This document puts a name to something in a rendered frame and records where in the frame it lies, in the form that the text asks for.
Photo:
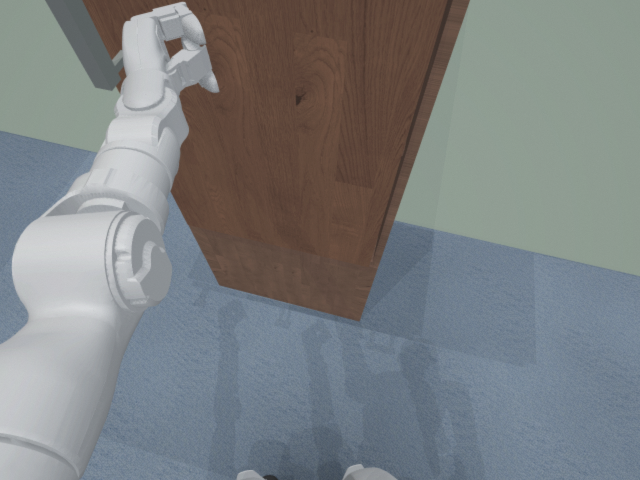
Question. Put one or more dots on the left robot hand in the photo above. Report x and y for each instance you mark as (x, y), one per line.
(143, 46)

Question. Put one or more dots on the handle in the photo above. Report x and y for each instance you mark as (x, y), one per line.
(79, 29)

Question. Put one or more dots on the left robot forearm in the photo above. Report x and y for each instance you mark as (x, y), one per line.
(139, 158)

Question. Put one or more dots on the cupboard door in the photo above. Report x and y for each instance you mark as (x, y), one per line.
(301, 146)

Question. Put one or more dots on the left robot upper arm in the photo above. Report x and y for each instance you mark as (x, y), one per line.
(85, 280)

